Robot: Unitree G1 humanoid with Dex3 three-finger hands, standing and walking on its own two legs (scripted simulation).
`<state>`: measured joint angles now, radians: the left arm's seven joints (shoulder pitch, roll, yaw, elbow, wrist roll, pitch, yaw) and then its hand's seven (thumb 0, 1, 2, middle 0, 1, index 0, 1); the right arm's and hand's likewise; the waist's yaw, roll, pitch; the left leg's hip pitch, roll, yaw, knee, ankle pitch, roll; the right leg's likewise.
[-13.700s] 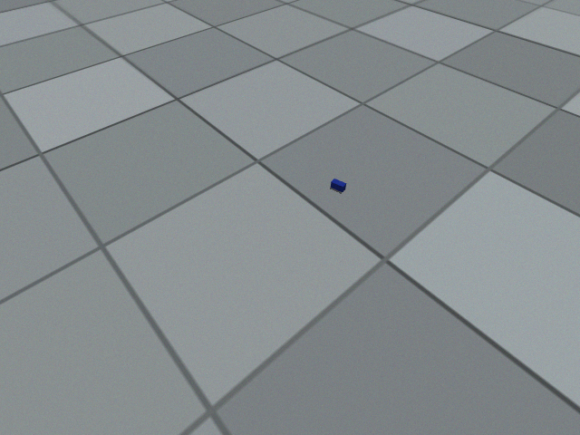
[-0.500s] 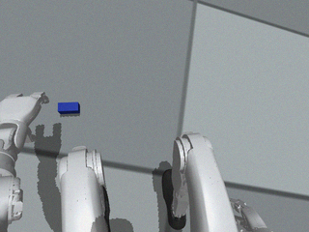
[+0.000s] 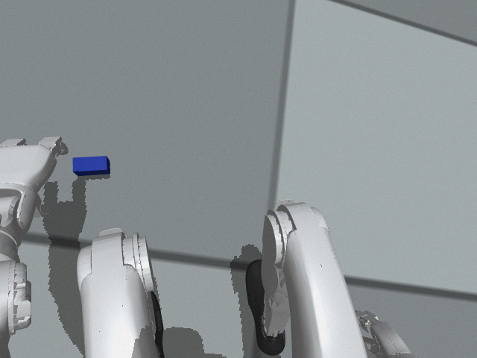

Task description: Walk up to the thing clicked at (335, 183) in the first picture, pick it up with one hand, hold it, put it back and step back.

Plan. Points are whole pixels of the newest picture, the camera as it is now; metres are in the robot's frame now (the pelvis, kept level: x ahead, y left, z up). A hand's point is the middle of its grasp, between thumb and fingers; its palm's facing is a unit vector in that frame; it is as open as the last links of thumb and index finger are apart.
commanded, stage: rise first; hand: left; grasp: from above
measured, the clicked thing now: (92, 166) +0.49 +0.23 -0.31
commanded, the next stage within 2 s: approach in 1.68 s
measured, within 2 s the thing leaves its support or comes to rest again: neither
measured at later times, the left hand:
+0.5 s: hand (45, 179) +0.43 +0.28 -0.18, palm faces -0.47 -0.03 -0.88, open 12.3 cm
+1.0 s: hand (52, 169) +0.45 +0.27 -0.19, palm faces -0.46 -0.02 -0.89, open 12.7 cm
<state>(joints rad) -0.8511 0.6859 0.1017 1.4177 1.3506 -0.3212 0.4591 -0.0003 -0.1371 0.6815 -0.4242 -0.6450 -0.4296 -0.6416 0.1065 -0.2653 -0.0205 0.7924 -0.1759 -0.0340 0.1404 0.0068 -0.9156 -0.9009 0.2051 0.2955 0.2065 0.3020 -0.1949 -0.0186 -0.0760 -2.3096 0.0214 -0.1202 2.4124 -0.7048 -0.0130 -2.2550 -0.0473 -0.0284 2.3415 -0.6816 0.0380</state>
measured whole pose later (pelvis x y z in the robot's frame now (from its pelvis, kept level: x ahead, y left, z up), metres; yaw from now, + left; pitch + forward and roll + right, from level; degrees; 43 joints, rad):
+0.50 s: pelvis +0.00 +0.00 -0.01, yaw +0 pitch +34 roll -6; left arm -0.89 0.70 0.10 1.46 1.35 -0.30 0.47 0.00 -0.22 0.76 -0.38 -0.69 -0.37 -0.70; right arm 0.11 -0.27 0.01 0.79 -0.19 -0.05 0.15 0.01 -0.92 -0.90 0.20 0.30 0.21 0.30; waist -0.22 -0.01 -0.06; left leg -2.33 0.02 -0.13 2.44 -0.71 -0.02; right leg -2.27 -0.05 -0.03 2.36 -0.69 0.04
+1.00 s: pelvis +0.00 +0.00 -0.01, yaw -1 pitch +34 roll -7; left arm -0.93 0.71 0.10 1.47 1.34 -0.28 0.46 0.00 -0.28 0.82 -0.35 -0.72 -0.33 -0.74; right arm 0.13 -0.28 0.03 0.79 -0.20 -0.06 0.16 0.01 -0.92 -0.90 0.20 0.30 0.21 0.30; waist -0.25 -0.01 -0.04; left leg -2.34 0.02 -0.14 2.45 -0.71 -0.02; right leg -2.28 -0.04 -0.04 2.37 -0.68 0.04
